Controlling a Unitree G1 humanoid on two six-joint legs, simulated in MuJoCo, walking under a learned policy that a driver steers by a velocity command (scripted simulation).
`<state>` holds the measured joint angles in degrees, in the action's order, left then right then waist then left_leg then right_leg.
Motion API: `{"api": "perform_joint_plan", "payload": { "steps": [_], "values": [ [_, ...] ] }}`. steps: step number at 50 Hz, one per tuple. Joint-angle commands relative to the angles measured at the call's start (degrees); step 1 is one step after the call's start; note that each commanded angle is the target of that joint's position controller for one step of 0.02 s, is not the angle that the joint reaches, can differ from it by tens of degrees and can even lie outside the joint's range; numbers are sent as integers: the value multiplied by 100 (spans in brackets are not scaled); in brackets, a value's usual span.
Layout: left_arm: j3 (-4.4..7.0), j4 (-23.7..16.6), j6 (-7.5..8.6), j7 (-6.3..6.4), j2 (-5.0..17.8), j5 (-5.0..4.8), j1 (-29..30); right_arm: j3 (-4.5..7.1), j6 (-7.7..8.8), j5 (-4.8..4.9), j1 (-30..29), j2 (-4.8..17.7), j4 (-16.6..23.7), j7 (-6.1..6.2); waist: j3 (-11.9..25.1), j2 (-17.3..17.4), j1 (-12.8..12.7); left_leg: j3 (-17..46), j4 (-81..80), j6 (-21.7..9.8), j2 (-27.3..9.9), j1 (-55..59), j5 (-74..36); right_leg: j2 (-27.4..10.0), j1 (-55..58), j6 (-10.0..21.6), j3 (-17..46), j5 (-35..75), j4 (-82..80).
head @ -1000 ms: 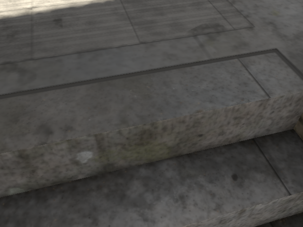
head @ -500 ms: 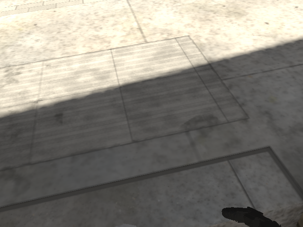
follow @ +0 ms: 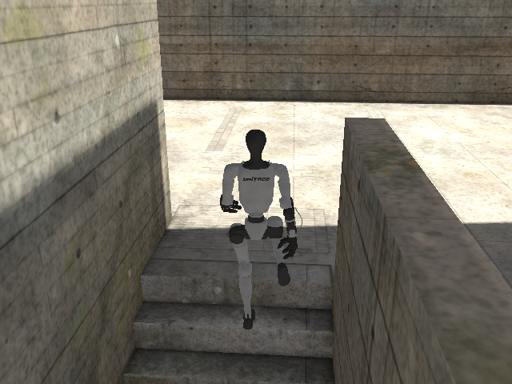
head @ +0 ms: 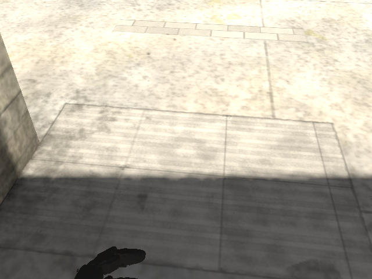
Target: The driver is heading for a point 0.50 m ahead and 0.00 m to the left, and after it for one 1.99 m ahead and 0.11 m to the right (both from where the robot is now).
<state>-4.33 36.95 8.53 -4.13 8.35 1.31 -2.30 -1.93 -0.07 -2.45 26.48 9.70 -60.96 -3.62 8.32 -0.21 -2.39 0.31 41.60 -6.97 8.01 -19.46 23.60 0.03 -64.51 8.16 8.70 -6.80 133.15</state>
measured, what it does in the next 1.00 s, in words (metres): climbs: right foot 0.20 m higher, then left foot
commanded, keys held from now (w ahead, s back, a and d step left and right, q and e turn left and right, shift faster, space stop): w+q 0.18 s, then q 0.04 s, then no key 0.32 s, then e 0.46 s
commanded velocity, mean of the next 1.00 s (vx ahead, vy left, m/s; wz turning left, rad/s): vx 0.20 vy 0.00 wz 0.11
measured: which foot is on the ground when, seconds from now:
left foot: down 0.00-0.26, up 0.28-0.62, down 0.64-1.00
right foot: up 0.00-0.22, down 0.24-0.66, up 0.68-1.00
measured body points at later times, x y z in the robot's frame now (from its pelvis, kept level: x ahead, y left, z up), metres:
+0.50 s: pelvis +0.24 -0.03 +0.20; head +0.23 -0.02 +0.65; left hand +0.18 +0.20 +0.05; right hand +0.49 -0.18 +0.14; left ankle +0.29 +0.12 -0.40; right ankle +0.27 -0.15 -0.51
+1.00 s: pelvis +0.34 +0.02 +0.23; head +0.34 +0.02 +0.68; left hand +0.49 +0.27 +0.14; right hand +0.48 -0.23 +0.14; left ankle +0.35 +0.12 -0.51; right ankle +0.36 -0.14 -0.44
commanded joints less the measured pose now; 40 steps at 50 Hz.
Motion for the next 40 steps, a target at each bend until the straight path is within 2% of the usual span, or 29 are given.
{"api": "perform_joint_plan", "payload": {
  "steps": [1,3,4,5,7,8,9,10,11,12,13,14,15,16,17,19,21,23,25,27,30,31,32,33,34,35,37,38,40],
  "values": [
    [-331,-347,-155,213,-397,1,-212,-68,314,24,-1239,-69,595,-42,-1394,-139,-621,1343,-2365,-218,-955,-1635,-1051,-204,-1002,-271,-1028,-99,492],
    [-463,-676,-161,333,-600,72,538,-21,321,163,-513,134,410,62,-1292,98,-187,1699,-2616,-316,-974,-1041,-722,-351,-1715,-482,-1340,-184,263],
    [-502,-922,-144,359,-646,98,1049,16,257,320,-53,86,258,103,-1151,204,140,1828,-2853,-422,-991,-607,-646,-485,-1797,-544,-1394,-314,-716],
    [-496,-1111,-114,397,-620,32,1405,70,189,323,352,116,231,243,-997,574,384,1987,-3008,-554,-1133,-140,-1128,-582,-1820,-646,-1511,-304,-1260],
    [-579,-1677,-91,423,-691,142,2686,259,116,503,1090,335,123,556,-680,546,825,2113,-4135,-857,-1651,134,-2038,-724,-439,-652,-1837,-1162,-3493],
    [-371,-1507,-86,364,-448,107,2123,260,227,511,445,403,321,547,-211,755,273,1578,-4236,-781,-1551,-217,-4312,-409,1705,-499,-2409,-1343,-5015],
    [-130,-1416,-74,357,-252,58,1581,305,368,410,736,627,319,515,692,1234,-9,1520,-3711,-814,-1695,-113,-7500,42,3539,-437,-2489,-1627,-5142],
    [241,-1198,-134,360,431,-21,443,453,466,363,597,1169,371,506,1504,1815,-626,1354,-2593,-686,-1765,1153,-10441,244,4293,-368,-1950,-2253,-5754],
    [524,-848,-210,374,1160,-109,-790,645,493,378,-65,1771,575,476,1802,2187,-1178,1316,-1367,-584,-1869,2062,-11370,140,4524,-242,-995,-2634,-6641],
    [737,-375,-269,321,1692,22,-1959,638,586,264,-650,1634,854,446,2282,1214,-1479,1490,77,-719,-1801,1365,-10905,-263,5914,69,447,-2719,-7244],
    [881,-71,-324,455,1998,380,-2265,482,724,251,-708,677,1211,239,2775,-1631,-1011,1381,2023,-550,-667,-868,-6509,-1675,7418,952,3359,-1428,-9279],
    [820,17,-471,638,1557,535,-2092,409,831,48,-794,256,956,-36,2754,-2597,-1119,1867,6159,-93,475,-1964,-1796,-2421,7150,1785,5733,-253,-10910],
    [591,249,-608,688,712,197,-1542,402,791,170,-1085,-46,1361,-279,1553,-1592,-573,1839,7987,48,205,-3003,-1055,-2449,5985,1466,4785,-1176,-10795],
    [450,511,-636,715,55,-23,-1156,250,606,330,-1727,-269,1882,-240,89,-819,-327,1451,8656,238,-92,-3660,-147,-2321,4656,1178,3486,-2116,-10366],
    [330,842,-516,661,-441,12,-943,207,497,393,-1742,-119,2055,-191,-790,34,61,1253,8205,-13,-479,-3682,35,-2016,3527,639,2270,-2708,-10199],
    [267,1179,-381,545,-765,166,-565,110,301,613,-889,-261,1976,-12,-1372,456,691,1211,7497,-132,-799,-3051,65,-1654,2323,54,649,-2232,-10295],
    [388,1267,-278,419,-318,89,-356,57,264,633,-599,-344,2070,220,-1548,286,950,1044,6016,-1,-926,-2603,-812,-1334,2015,-74,-694,-961,-10557],
    [501,1374,-260,458,208,67,-575,-45,208,453,-895,-283,2385,383,-1320,-341,1030,275,3203,271,-1164,-1724,-873,-838,2263,-104,-1909,61,-10977],
    [629,1360,-192,483,661,33,-1097,25,262,499,-1575,-37,2474,335,-729,-542,580,-236,1713,480,-1330,-370,-1162,-880,3017,-109,-1759,573,-11591],
    [775,1442,-176,554,1155,-112,-1557,88,247,533,-1923,86,2491,252,-747,-623,261,-337,777,519,-1333,-442,-1050,-1200,4226,150,-1304,674,-11713],
    [721,1482,-372,478,1007,-115,-2113,197,277,451,-1836,164,2325,230,-878,-331,166,-556,-796,340,-947,-25,-1634,-1250,5228,153,-899,786,-11367],
    [726,1515,-418,418,1018,-130,-2098,288,281,324,-1475,347,2186,250,-861,-436,282,-621,-975,273,-820,483,-1617,-1115,5132,139,-881,900,-11119],
    [692,1465,-418,388,916,-95,-1985,419,323,283,-1070,663,2175,279,-618,-322,508,-42,-1166,153,-1280,1235,-2474,-807,4849,-105,-1121,583,-10461],
    [587,1148,-364,385,610,-14,-1827,534,324,70,-853,1254,2365,326,-221,667,499,1270,-1383,-182,-2471,2185,-4674,-226,3847,-518,-1373,-1221,-9095],
    [447,997,-395,414,177,-105,-2013,544,207,-50,-804,1210,2389,382,485,1720,475,2277,-1864,-986,-3234,2532,-4437,-42,3154,-872,-1165,-2371,-8002],
    [553,981,-487,422,501,-229,-1845,435,220,-35,-831,764,2479,364,481,1156,537,2397,-2015,-1129,-3239,2243,-4106,-125,2982,-1041,-756,-2818,-6995],
    [657,812,-644,423,574,-220,-1552,408,261,66,-1450,641,2685,386,104,634,301,1626,-2091,-859,-2990,1632,-3309,-272,2601,-1130,-445,-2751,-5995],
    [720,716,-730,484,649,-152,-1526,406,298,110,-1753,536,2753,428,-72,544,184,1215,-2210,-728,-2856,1185,-2994,-378,2674,-1154,-304,-2511,-5919],
    [799,624,-845,557,655,-201,-1745,392,330,85,-1918,391,2718,503,-175,629,29,612,-2424,-601,-2610,721,-2561,-387,3072,-1232,-345,-1985,-5979]
  ]
}}
Keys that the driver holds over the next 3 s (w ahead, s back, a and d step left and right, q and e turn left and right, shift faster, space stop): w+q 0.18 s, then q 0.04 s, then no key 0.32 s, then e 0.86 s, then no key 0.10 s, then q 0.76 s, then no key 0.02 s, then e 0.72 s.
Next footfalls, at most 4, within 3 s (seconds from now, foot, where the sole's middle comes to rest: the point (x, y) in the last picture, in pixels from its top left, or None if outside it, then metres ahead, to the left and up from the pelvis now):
0.24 right None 0.31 -0.15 -0.54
0.64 left None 0.39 0.14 -0.54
1.14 right None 0.41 -0.13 -0.54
1.56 left None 0.45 0.10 -0.54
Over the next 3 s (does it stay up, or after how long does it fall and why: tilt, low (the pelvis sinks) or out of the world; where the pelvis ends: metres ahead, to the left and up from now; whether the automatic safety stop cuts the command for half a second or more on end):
stays up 0.36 0.01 0.23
